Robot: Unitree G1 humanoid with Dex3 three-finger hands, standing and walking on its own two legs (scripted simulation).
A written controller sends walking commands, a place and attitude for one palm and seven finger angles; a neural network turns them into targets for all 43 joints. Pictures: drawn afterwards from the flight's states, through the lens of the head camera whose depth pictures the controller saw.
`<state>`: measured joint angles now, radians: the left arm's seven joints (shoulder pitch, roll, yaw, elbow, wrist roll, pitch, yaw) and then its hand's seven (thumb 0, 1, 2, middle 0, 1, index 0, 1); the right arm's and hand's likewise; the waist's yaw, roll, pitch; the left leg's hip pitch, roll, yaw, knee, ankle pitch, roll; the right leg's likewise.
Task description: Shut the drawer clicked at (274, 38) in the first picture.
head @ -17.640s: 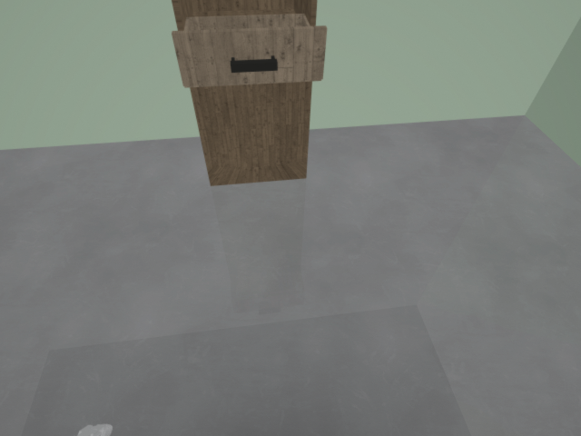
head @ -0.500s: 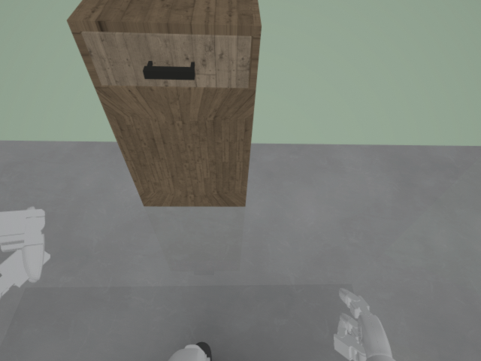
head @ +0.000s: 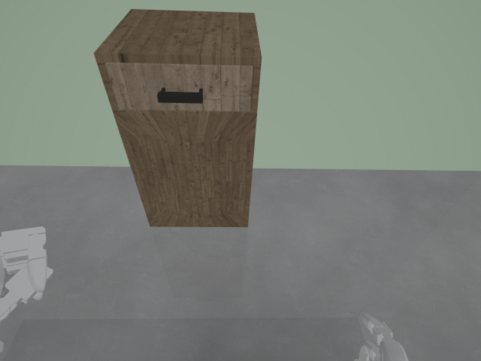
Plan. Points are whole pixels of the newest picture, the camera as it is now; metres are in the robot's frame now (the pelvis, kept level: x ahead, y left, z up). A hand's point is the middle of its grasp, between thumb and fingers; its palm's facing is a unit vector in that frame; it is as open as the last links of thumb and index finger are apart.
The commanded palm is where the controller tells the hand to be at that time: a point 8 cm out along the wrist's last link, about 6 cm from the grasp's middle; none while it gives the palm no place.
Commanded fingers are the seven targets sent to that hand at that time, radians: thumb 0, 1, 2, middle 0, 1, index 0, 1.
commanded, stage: stop stepping back and stand still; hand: left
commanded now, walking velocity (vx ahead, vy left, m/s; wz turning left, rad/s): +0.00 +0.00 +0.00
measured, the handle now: (181, 94) +0.88 +0.23 +0.00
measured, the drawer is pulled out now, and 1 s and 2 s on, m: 0.00 0.00 0.00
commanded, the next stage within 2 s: let the arm hang, fingers relaxed in 0.14 s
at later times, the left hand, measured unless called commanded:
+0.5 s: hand out of the picture +0.08 +0.19 -0.16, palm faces -0.01 -0.97 -0.23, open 3.1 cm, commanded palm none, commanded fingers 0.00 0.90 0.90 -0.84 -0.99 -0.84 -0.99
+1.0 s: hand out of the picture -0.06 +0.16 -0.17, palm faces +0.06 -0.98 -0.21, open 6.9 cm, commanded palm none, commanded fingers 0.00 0.90 0.90 -0.20 -0.30 -0.20 -0.30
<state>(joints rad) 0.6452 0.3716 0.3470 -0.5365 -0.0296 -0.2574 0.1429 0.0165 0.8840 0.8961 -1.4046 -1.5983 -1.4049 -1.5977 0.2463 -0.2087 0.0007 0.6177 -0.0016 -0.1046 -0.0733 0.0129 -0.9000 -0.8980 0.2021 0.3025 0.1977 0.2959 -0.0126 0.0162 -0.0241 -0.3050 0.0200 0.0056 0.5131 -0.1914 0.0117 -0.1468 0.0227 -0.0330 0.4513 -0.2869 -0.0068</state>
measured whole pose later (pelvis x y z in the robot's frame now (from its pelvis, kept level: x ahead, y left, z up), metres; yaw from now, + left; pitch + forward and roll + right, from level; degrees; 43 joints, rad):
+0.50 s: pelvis -0.01 +0.00 -0.01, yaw +2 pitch -2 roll -1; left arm 0.27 0.22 0.01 0.77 0.03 0.07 0.01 0.01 0.91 0.90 -1.16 -1.37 -1.16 -1.37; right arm 0.18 -0.27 -0.01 0.89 -0.03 0.01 0.00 0.01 -0.90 -0.90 0.20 0.30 0.20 0.30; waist -0.03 -0.01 0.03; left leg -0.35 -0.01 -0.02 0.59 -0.20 0.01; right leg -0.21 -0.01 -0.06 0.59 -0.35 -0.01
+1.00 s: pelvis +0.00 -0.01 +0.00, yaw +2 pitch -2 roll +0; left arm 0.35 0.14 0.00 1.16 0.01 0.01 0.04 0.01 0.91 0.90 -0.28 -0.40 -0.28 -0.40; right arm 0.30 -0.11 0.00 1.13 -0.02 0.03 -0.03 0.00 -0.90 -0.90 0.20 0.30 0.20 0.30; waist -0.01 0.03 0.06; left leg -0.27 0.00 -0.02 0.46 -0.16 0.01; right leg -0.13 0.00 -0.06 0.46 -0.30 -0.02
